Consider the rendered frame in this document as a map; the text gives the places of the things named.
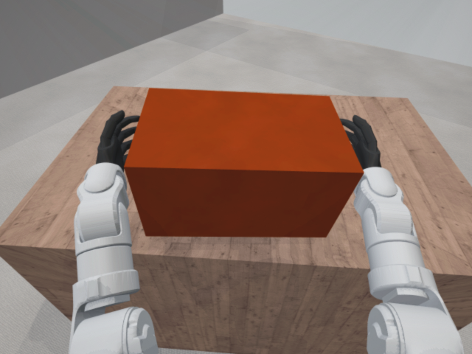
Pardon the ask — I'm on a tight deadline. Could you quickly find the right robot forearm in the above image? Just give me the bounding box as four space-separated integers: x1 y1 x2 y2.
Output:
353 167 464 354

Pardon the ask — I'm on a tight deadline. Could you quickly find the pedestal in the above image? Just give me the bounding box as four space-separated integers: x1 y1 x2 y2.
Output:
0 86 472 354

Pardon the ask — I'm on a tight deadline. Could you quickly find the carton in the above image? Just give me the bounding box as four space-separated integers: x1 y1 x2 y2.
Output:
124 88 364 237

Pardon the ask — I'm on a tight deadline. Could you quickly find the right robot upper arm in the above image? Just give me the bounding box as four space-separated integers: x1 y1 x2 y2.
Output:
367 302 462 354

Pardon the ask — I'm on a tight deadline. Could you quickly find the left robot hand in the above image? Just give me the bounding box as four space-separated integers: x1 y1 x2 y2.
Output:
96 110 140 172

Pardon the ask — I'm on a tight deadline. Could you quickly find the right robot hand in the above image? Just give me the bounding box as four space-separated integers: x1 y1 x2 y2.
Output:
340 115 381 170

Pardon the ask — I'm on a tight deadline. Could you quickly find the left robot forearm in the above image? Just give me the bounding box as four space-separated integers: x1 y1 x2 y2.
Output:
69 162 140 354

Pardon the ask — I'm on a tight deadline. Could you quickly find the left robot upper arm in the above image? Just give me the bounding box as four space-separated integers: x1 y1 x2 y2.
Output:
70 307 159 354

